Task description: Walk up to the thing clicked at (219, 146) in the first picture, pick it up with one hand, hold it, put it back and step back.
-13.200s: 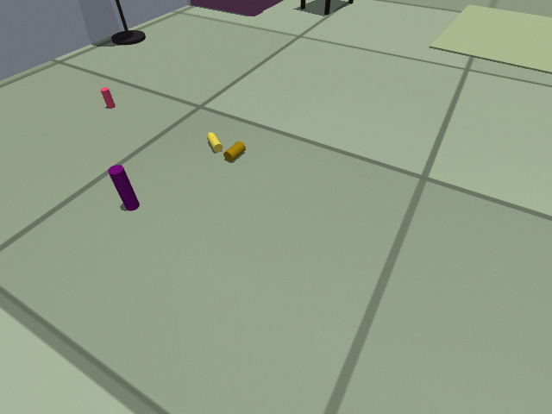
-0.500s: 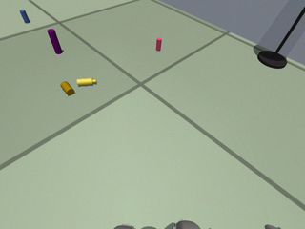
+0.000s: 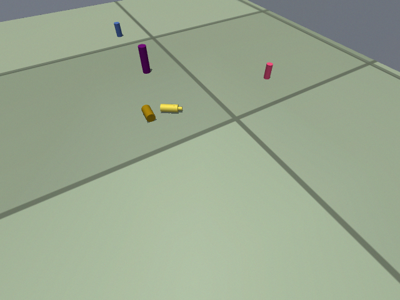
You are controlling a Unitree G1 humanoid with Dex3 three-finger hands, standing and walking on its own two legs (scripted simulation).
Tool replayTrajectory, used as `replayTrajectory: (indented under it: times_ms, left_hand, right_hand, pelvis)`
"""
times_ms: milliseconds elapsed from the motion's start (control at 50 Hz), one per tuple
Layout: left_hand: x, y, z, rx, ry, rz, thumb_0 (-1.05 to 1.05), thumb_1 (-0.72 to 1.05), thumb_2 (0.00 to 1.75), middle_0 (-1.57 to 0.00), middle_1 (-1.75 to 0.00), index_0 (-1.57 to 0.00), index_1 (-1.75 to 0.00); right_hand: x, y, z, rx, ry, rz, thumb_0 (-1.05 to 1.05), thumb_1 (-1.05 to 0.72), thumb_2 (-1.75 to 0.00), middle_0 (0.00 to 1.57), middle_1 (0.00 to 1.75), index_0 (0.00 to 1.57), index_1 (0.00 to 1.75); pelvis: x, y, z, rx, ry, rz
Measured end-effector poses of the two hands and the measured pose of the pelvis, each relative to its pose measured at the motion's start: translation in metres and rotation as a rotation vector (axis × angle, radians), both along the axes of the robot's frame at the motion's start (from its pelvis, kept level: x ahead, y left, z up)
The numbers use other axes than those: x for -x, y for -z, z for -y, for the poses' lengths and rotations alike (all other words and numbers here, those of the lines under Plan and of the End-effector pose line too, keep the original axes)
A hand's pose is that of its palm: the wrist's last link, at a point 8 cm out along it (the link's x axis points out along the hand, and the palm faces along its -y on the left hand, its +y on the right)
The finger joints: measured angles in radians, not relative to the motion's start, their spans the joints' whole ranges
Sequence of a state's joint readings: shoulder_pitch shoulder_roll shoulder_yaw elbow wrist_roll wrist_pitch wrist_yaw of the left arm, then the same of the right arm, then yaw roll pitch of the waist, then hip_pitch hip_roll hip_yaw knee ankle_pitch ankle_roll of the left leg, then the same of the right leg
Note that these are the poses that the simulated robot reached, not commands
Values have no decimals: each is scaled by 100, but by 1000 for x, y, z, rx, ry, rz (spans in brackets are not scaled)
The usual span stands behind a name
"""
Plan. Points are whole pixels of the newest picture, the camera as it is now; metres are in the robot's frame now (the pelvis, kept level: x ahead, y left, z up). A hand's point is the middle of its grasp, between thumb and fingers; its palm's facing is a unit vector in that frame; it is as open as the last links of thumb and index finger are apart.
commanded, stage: walk up
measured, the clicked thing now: (171, 108) +1.55 +0.31 -0.72
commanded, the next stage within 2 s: stand in 0.88 s
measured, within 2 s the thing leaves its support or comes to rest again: neither
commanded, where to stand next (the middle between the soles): +0.10 +0.00 m, yaw +2 degrees
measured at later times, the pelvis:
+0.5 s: pelvis +0.03 -0.02 +0.01, yaw +5 degrees
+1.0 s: pelvis +0.03 -0.02 +0.03, yaw +6 degrees
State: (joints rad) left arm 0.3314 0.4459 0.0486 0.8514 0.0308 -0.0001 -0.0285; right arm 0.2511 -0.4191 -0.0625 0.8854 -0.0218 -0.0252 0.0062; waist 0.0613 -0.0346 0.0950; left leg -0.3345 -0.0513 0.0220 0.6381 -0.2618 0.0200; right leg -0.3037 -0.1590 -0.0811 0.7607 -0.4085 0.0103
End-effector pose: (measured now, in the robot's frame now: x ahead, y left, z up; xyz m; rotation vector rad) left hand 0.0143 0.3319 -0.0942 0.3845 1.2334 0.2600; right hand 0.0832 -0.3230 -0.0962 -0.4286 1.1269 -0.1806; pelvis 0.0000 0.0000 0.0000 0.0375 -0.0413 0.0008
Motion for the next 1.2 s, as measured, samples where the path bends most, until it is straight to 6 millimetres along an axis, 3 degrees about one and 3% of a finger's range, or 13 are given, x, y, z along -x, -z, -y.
replayTrajectory:
  times_ms: [120,300,440,580,680,800,960,1200]
  left_hand:
    - [-4,7,5,27,-23,-27,1,90,90,-20,-30,-20,-30]
    - [-22,10,31,32,-33,30,0,90,90,-20,-30,-20,-30]
    - [-51,10,43,81,-39,61,0,90,90,-20,-30,-20,-30]
    - [-79,7,43,99,-40,99,0,90,90,-20,-30,-20,-30]
    - [-87,2,38,96,-49,106,0,90,90,-20,-30,-20,-30]
    - [-83,-3,33,90,-76,89,0,90,90,-20,-30,-20,-30]
    - [-61,-4,34,79,-104,25,0,90,90,-20,-30,-20,-30]
    - [-44,-4,51,83,-111,-30,0,90,90,-20,-30,-20,-30]
  right_hand:
    - [-7,-5,-12,-19,-7,34,0,-90,-90,21,30,20,30]
    - [-25,9,2,-35,-5,-9,0,-90,-90,21,30,20,30]
    - [-34,7,-2,-34,-15,-48,0,-90,-90,21,30,20,30]
    - [-48,-2,-12,-39,-24,-56,0,-90,-90,21,30,20,30]
    - [-60,-8,-17,-41,-31,-46,0,-90,-90,21,30,20,30]
    - [-71,-13,-20,-46,-43,-39,0,-90,-90,21,30,20,30]
    - [-77,-14,-21,-58,-49,-47,0,-90,-90,21,30,20,30]
    - [-71,-9,-17,-88,-29,-61,0,-90,-90,21,30,20,30]
  pelvis:
    - [-5,-4,1,19,-22,-1]
    - [-15,0,20,42,-58,-1]
    - [-24,-7,15,40,-82,-11]
    - [-29,-15,15,49,-95,-11]
    - [-31,-20,14,51,-100,-9]
    - [-32,-25,14,48,-106,-9]
    - [-34,-29,16,44,-101,-6]
    - [-33,-31,26,39,-88,-1]
